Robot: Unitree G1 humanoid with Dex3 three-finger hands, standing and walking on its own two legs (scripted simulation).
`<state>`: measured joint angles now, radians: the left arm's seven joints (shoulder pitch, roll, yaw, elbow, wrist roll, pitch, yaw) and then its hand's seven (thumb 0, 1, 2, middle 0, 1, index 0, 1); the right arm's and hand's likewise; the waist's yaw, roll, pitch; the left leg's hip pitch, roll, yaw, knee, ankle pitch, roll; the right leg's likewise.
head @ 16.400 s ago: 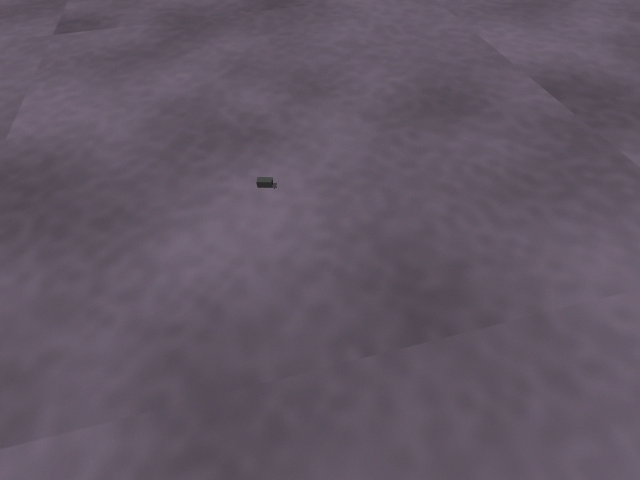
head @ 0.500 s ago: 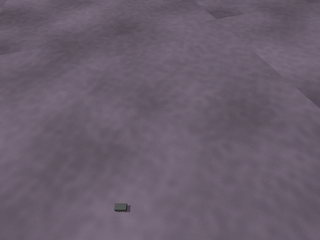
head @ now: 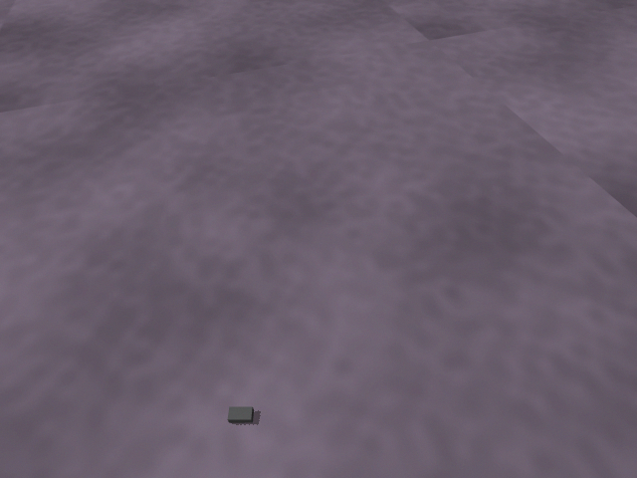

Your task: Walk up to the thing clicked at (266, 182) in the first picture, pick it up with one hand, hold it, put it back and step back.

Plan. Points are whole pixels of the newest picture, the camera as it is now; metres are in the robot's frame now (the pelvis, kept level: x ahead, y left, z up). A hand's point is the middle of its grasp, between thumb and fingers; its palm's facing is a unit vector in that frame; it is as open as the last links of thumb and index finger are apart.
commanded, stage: stand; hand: left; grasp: from above
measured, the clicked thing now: (240, 414) +0.43 +0.27 -0.77
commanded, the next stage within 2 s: rise first in 0.66 s
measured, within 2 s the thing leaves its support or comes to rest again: neither
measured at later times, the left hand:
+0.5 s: hand out of the picture +0.06 +0.25 -0.16, palm faces -0.04 -0.93 -0.35, open 7.4 cm
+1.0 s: hand out of the picture +0.14 +0.25 -0.17, palm faces -0.02 -0.93 -0.36, open 8.4 cm
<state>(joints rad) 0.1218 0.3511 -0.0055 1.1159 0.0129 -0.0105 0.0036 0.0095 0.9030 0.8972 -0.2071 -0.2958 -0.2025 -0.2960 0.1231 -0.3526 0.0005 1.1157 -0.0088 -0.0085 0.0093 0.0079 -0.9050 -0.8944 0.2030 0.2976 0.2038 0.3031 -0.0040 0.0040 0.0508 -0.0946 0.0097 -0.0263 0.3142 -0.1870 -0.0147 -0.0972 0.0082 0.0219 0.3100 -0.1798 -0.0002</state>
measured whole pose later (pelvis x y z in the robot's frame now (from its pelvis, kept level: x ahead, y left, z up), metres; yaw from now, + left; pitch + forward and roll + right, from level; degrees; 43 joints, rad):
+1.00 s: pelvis -0.02 +0.00 -0.02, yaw +0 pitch +6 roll +0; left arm -0.04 0.34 0.14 1.03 0.12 0.00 -0.02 0.01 0.54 0.79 -0.31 -0.56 -0.30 -0.56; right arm 0.21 -0.27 -0.02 0.79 0.03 -0.06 -0.02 0.01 -0.88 -0.89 0.20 0.30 0.20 0.30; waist -0.02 -0.01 0.01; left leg -0.43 0.01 -0.04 0.61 -0.28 -0.02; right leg -0.42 0.01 0.01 0.60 -0.28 0.00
